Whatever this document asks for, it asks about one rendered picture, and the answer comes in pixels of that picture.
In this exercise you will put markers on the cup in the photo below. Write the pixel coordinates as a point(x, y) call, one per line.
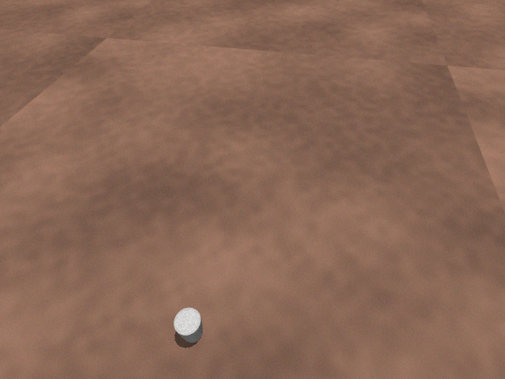
point(188, 324)

